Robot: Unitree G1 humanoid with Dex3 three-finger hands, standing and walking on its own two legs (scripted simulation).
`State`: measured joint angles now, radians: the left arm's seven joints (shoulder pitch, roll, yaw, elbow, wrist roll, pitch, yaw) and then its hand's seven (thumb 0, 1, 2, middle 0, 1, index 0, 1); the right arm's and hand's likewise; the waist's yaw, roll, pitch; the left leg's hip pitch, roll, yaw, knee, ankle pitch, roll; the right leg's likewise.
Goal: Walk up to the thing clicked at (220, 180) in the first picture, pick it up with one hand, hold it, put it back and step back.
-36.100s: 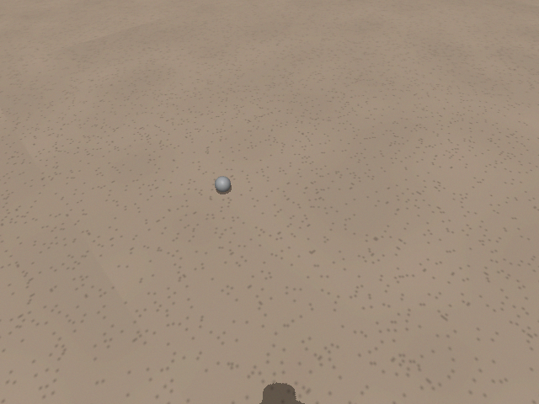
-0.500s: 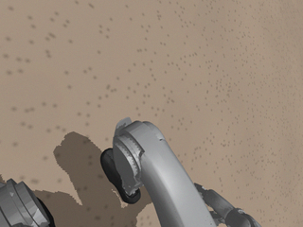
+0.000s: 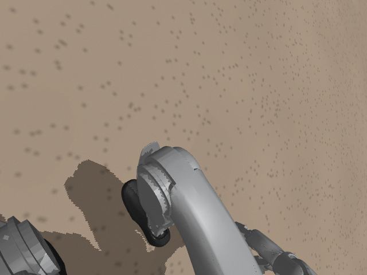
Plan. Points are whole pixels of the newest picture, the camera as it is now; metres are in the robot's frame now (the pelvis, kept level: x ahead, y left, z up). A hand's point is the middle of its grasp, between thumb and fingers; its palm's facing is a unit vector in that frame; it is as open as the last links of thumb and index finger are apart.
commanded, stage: close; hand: left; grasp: from above
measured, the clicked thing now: out of the picture +0.49 +0.39 -0.27
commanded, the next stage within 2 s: settle in 1.04 s
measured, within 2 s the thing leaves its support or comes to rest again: leaves its support in 1.36 s
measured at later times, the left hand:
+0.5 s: hand out of the picture +0.47 +0.37 -0.26, palm faces -0.43 -0.17 -0.88, open 11.9 cm
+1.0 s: hand out of the picture +0.46 +0.37 -0.26, palm faces -0.44 -0.18 -0.88, open 10.1 cm
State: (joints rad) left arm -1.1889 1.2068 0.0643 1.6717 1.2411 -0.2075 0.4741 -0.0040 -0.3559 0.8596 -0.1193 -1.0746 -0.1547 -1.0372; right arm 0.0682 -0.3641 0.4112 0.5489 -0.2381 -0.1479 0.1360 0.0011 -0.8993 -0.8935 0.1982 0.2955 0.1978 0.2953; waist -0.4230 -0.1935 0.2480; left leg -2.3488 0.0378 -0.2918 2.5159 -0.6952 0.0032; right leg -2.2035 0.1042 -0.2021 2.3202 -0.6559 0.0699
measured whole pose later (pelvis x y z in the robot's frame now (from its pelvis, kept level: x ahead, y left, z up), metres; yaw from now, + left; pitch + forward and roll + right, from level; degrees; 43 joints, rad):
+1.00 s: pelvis +0.00 +0.00 +0.00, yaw +0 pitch +28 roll -16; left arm -1.16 1.20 0.08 1.65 1.24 -0.22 0.46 -0.01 0.05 0.63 -0.42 -0.87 -0.50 -0.83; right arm 0.08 -0.36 0.40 0.56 -0.24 -0.14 0.14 0.00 -0.89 -0.89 0.20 0.30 0.20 0.30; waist -0.41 -0.19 0.25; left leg -2.35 0.04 -0.30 2.52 -0.70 0.00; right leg -2.20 0.10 -0.21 2.33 -0.66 0.07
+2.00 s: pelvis +0.00 +0.00 +0.01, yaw +4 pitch +32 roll -14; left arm -1.07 0.98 0.04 1.27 1.19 -0.14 0.15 -0.01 0.00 0.55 -0.55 -0.77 -0.63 -0.72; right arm 0.14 -0.33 0.23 0.54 -0.14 0.02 0.11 0.00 -0.91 -0.89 0.20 0.30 0.20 0.30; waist -0.30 -0.06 0.07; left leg -2.38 0.01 -0.21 2.44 -0.65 0.01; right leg -2.23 0.05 -0.15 2.30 -0.66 0.05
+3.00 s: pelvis +0.00 -0.01 +0.20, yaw +14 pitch +29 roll -5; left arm -0.55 0.63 -0.03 0.73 0.97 -0.06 -0.01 0.00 0.02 0.58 -0.48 -0.84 -0.57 -0.78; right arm 0.13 -0.25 0.02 0.63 0.01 0.08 -0.02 0.01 -0.90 -0.89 0.20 0.30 0.20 0.30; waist -0.10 0.05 -0.15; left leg -1.73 0.02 -0.07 1.80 -0.58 0.01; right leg -1.66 0.02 -0.04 1.74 -0.60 0.04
